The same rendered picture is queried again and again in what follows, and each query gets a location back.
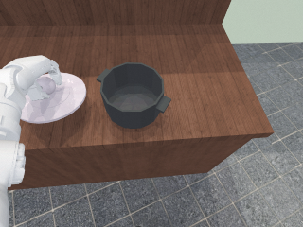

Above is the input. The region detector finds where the lid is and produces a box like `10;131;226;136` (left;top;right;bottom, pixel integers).
20;72;87;124

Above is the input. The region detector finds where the left robot forearm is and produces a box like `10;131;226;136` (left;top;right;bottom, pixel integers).
0;62;35;142

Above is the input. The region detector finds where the knob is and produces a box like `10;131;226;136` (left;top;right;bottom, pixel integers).
36;76;56;95

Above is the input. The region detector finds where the table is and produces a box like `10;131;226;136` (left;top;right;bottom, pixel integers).
0;0;274;191

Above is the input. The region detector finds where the left robot upper arm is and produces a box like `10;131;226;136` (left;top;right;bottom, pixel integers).
0;140;26;227

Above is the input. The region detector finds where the robot left hand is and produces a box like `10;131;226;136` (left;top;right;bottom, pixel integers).
9;55;62;101

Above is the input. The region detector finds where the pot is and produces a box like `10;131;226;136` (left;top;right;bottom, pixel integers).
96;62;171;129

